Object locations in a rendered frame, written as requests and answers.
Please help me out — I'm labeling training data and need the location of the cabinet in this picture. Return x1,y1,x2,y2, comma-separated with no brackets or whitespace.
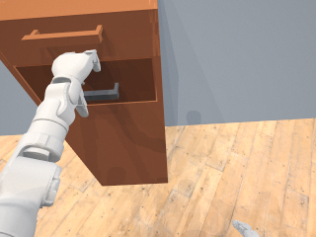
0,0,168,187

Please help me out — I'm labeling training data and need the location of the robot left hand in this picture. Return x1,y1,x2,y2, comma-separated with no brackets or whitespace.
51,49,101,118

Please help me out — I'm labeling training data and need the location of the drawer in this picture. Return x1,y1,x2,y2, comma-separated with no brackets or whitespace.
16,56,156,105

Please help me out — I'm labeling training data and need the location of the robot right hand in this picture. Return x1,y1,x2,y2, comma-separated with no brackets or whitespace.
232,220,260,237

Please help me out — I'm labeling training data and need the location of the robot left upper arm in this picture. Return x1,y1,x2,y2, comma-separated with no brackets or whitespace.
0,156,62,237

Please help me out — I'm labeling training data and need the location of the handle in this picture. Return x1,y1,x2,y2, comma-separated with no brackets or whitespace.
21,30,103,48
83,82,119,102

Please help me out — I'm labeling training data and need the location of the left robot forearm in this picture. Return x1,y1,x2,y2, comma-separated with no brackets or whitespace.
0,74,82,190

